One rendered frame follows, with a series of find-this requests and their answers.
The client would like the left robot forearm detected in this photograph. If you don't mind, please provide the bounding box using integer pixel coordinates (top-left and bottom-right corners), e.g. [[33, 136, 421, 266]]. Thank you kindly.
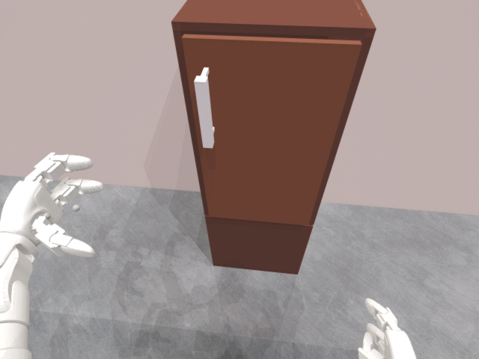
[[0, 232, 39, 359]]

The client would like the robot left hand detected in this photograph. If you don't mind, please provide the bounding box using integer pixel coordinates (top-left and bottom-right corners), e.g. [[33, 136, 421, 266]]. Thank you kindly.
[[0, 153, 104, 257]]

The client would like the cupboard door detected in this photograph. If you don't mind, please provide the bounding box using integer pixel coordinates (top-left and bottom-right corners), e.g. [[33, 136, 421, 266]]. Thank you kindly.
[[182, 34, 362, 225]]

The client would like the handle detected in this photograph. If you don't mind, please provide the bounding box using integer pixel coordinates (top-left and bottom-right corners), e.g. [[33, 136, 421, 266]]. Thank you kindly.
[[194, 67, 215, 148]]

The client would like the robot right hand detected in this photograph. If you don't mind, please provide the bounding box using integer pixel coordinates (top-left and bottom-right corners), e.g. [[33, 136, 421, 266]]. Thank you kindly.
[[359, 298, 417, 359]]

